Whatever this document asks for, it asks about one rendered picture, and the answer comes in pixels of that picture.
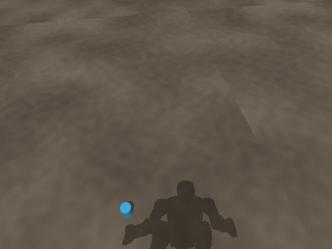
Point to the tin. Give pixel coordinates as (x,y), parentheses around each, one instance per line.
(126,209)

